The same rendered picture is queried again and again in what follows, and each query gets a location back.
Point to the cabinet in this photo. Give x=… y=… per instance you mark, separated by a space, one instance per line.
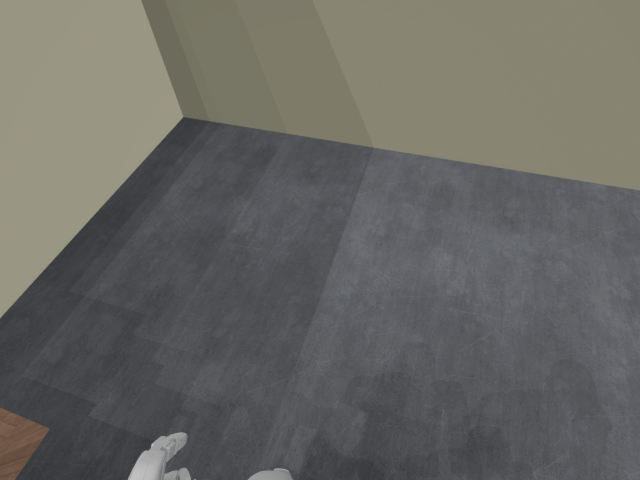
x=19 y=438

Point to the left robot shin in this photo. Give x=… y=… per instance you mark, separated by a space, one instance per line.
x=282 y=470

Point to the left robot hand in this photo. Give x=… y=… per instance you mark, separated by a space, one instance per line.
x=151 y=464

